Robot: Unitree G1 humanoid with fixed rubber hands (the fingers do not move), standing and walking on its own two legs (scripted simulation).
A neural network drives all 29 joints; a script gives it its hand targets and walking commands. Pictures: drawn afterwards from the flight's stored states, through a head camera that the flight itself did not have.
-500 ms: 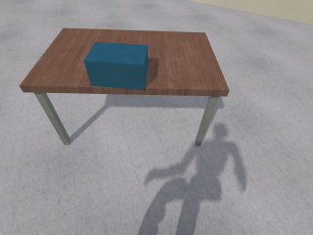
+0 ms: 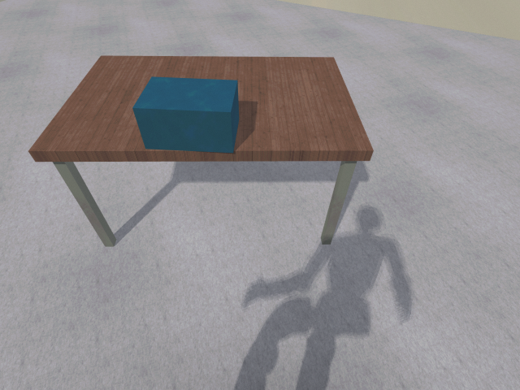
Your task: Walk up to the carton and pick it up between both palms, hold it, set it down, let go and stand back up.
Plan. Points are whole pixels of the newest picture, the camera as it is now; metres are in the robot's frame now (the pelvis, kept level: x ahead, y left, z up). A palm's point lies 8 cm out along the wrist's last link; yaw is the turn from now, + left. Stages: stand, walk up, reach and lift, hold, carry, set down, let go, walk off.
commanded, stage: walk up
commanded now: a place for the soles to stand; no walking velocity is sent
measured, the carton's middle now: (191, 114) +0.94 +0.24 -0.09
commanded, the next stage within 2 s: none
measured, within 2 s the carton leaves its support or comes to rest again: neither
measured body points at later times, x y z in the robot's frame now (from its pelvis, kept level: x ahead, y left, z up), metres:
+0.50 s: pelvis +0.01 -0.01 +0.00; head +0.03 -0.01 +0.45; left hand +0.11 +0.30 -0.09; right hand +0.09 -0.32 -0.11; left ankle +0.01 +0.14 -0.71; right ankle +0.07 -0.07 -0.71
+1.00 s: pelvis +0.07 +0.01 +0.02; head +0.07 -0.02 +0.46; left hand +0.15 +0.34 -0.04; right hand +0.18 -0.28 -0.12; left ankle +0.06 +0.12 -0.66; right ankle +0.07 -0.07 -0.71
